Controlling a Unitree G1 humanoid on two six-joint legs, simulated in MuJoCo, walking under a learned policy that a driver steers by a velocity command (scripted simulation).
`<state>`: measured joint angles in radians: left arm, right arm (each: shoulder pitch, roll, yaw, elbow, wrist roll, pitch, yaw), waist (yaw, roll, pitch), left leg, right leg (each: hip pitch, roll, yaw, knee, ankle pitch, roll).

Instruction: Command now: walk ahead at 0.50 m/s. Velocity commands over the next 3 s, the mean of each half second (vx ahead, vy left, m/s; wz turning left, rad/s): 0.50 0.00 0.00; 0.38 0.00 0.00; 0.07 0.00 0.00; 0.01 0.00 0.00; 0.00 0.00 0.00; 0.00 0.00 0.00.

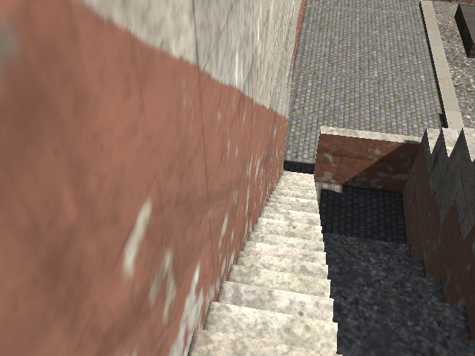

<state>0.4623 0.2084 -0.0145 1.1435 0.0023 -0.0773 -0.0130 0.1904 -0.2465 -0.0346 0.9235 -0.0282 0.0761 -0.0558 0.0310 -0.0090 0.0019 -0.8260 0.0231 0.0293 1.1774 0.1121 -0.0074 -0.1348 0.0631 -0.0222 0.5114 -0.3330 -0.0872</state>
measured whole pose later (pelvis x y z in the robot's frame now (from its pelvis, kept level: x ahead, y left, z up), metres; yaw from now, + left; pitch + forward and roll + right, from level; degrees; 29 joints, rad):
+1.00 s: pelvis +0.50 -0.03 -0.41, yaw +1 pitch +2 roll +0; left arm 0.46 0.28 0.00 1.01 0.06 -0.13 0.01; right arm 0.26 -0.15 0.00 0.80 -0.04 -0.06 0.12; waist 0.02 -0.03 0.00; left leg -0.99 0.06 -0.03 1.64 -0.15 -0.05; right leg -0.37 0.06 -0.11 0.74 -0.40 -0.10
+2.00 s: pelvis +0.51 -0.06 -0.38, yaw -3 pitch -3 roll +1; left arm 0.19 0.17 -0.04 0.87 0.04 0.00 -0.05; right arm 0.29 -0.19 -0.01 1.04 0.04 0.04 -0.04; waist -0.04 -0.02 -0.01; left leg -0.18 0.05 0.02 0.34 -0.11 -0.05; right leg -0.10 0.13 0.02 0.35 -0.20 -0.12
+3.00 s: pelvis +0.52 -0.06 -0.38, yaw -4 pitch -2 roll +1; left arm 0.24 0.16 -0.01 0.95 0.04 -0.02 -0.02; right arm 0.28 -0.14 0.00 1.16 0.04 0.03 -0.07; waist -0.02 -0.01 -0.03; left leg -0.15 0.05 0.03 0.29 -0.11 -0.06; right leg -0.07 0.12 0.03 0.29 -0.19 -0.12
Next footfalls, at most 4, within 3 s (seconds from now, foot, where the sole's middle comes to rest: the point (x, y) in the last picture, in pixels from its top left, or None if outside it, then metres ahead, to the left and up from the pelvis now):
0.40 left None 0.32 0.13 -0.97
0.80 right None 0.54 -0.10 -1.16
1.12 left None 0.60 0.09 -1.16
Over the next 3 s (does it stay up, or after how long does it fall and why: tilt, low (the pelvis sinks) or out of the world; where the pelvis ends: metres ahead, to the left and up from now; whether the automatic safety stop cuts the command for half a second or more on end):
stays up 0.52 -0.06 -0.38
